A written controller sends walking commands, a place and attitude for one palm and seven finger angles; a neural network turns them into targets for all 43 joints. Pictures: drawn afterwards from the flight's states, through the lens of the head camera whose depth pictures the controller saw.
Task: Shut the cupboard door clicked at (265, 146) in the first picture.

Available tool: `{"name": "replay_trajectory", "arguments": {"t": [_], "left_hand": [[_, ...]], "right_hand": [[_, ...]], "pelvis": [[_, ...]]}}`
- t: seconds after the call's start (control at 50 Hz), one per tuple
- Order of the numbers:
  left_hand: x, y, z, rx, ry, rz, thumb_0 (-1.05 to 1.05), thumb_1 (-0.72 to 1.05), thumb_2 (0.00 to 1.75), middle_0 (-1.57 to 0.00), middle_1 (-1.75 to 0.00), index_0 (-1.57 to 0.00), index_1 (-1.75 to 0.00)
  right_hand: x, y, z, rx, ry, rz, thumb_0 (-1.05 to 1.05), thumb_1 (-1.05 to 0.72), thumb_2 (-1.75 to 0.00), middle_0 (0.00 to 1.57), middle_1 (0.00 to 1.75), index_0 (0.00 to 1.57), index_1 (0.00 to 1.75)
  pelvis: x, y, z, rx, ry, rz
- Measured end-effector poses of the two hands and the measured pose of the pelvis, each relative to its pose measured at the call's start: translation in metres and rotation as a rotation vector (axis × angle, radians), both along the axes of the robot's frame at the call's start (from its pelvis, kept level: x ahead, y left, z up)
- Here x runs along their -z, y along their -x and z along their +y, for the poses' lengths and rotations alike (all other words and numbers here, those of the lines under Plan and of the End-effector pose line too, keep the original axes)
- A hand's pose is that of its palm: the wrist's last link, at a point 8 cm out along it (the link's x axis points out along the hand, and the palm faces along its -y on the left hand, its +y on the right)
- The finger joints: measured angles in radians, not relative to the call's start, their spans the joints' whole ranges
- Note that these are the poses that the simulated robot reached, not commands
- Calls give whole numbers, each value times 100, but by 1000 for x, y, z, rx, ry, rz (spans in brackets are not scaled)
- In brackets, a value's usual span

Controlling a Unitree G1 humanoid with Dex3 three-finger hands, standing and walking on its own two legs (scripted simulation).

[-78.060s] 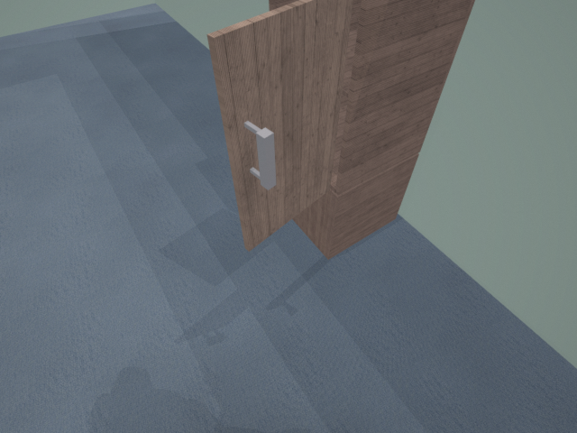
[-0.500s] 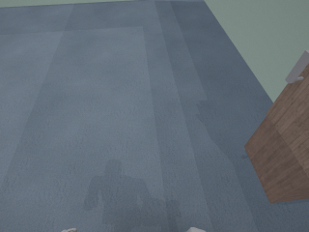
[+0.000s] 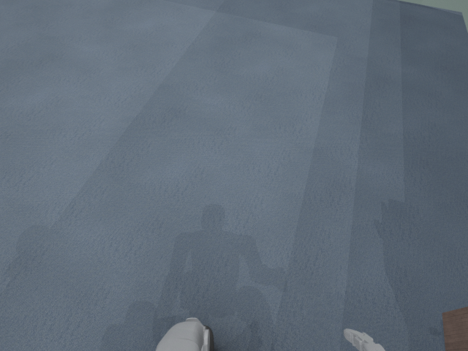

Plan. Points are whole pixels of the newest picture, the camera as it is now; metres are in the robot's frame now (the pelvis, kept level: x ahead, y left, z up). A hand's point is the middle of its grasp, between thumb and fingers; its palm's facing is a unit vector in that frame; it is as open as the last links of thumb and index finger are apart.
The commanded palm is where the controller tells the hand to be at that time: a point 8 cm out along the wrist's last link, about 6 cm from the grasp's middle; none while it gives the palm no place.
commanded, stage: walk to a spot facing it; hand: left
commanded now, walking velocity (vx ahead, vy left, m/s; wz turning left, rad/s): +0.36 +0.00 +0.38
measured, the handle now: out of the picture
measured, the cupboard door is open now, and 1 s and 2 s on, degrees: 4 4 4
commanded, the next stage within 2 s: turn to face it in 0.36 s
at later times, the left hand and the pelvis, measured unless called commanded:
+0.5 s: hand (159, 240) +0.33 +0.20 -0.14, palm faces +0.03 -0.99 -0.17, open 7.4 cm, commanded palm none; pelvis +0.21 +0.02 +0.01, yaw +4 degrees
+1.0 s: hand (164, 220) +0.38 +0.20 -0.16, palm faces -0.04 -0.97 -0.22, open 7.4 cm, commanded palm none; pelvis +0.32 +0.01 +0.01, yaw -8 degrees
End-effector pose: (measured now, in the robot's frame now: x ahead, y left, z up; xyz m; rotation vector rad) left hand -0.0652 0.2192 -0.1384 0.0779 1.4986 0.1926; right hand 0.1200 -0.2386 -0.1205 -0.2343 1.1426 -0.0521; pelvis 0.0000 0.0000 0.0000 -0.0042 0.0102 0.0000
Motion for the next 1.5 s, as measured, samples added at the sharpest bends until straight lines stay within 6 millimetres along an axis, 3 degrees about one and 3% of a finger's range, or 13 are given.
{"name": "replay_trajectory", "arguments": {"t": [0.06,0.1,0.26,0.44,0.58,0.68,0.88,0.98,1.06,1.14,1.3,1.38,1.5], "left_hand": [[13,-12,20,-19,10,58,1,90,90,-20,-30,-20,-30],[13,-40,35,-14,-8,34,1,90,90,-20,-30,-20,-30],[-18,-204,69,31,-64,-286,1,91,90,-19,-30,-19,-30],[-29,-342,47,86,-33,-410,1,91,90,-19,-30,-19,-30],[-12,-423,6,143,-16,-392,1,91,90,-19,-30,-19,-30],[-8,-428,-13,129,-16,-318,0,91,90,-20,-30,-20,-30],[-20,-425,15,140,-83,-180,-1,93,90,-20,-30,-20,-30],[-16,-439,28,157,-59,-181,0,92,90,-20,-30,-20,-30],[-6,-460,45,179,-34,-195,1,91,90,-20,-30,-20,-30],[-3,-491,58,238,-17,-208,1,91,90,-20,-30,-20,-30],[-18,-554,61,391,-19,-246,1,91,90,-19,-30,-19,-30],[-22,-584,42,489,-24,-254,1,91,90,-19,-30,-19,-30],[-24,-629,-18,649,-30,-341,1,91,90,-19,-30,-19,-30]], "right_hand": [[3,-45,18,-26,18,-96,1,-91,-90,20,30,20,29],[-2,-57,25,-27,27,-107,1,-91,-90,20,30,20,29],[-13,-47,39,43,39,34,1,-92,-90,21,30,20,29],[-5,-19,44,155,8,279,1,-92,-90,20,30,20,29],[13,-29,37,223,-27,455,1,-91,-90,21,30,20,29],[16,-88,19,249,-29,414,1,-91,-90,21,30,20,29],[3,-254,-6,193,-3,54,1,-91,-90,20,30,20,29],[-11,-300,0,189,20,-59,1,-91,-90,20,30,20,29],[-20,-317,11,210,52,-128,1,-91,-90,20,30,20,29],[-29,-304,22,235,83,-123,1,-91,-90,20,30,20,29],[-32,-239,24,383,99,-1,1,-91,-90,21,30,20,29],[-23,-196,20,489,84,61,1,-91,-90,21,30,20,29],[8,-126,7,643,35,161,1,-91,-90,21,30,20,29]], "pelvis": [[12,-24,16,-20,6,-10],[9,-37,22,-24,4,-20],[-17,-97,35,-62,7,-28],[-19,-177,28,-72,-16,-23],[-1,-249,5,-44,-25,-21],[-5,-279,-9,-3,-16,-30],[-15,-307,-7,78,-2,11],[-14,-320,9,131,-2,17],[-8,-331,28,180,8,23],[-11,-336,40,237,10,10],[-21,-344,44,350,39,17],[-19,-346,38,413,37,18],[-2,-345,13,496,3,13]]}}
